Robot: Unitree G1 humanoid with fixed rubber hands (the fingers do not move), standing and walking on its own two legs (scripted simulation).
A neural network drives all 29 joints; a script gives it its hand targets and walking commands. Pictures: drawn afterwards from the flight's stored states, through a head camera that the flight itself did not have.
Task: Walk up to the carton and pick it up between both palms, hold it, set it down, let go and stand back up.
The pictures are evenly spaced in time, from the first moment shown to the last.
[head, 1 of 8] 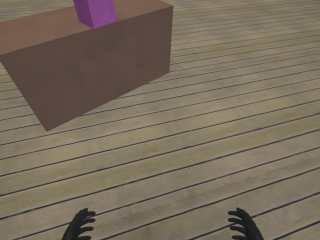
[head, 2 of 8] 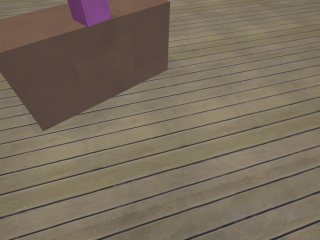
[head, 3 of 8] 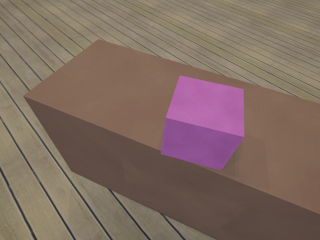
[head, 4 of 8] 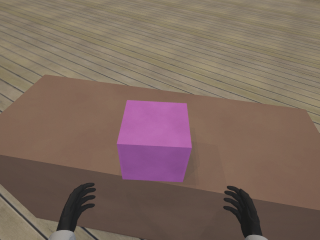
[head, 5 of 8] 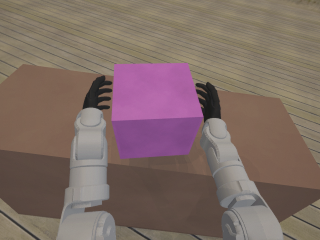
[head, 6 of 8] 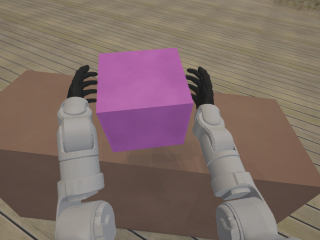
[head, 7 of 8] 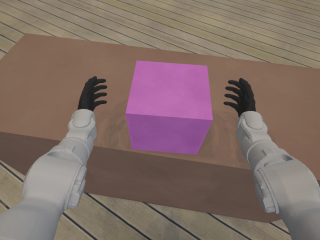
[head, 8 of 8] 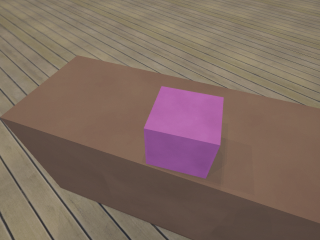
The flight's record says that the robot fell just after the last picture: no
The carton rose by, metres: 0.18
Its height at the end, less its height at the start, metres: +0.00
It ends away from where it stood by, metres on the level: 0.04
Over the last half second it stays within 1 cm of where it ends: yes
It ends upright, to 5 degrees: yes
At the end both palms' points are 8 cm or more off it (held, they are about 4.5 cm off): yes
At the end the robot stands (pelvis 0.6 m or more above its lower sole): yes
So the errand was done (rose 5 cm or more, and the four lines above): yes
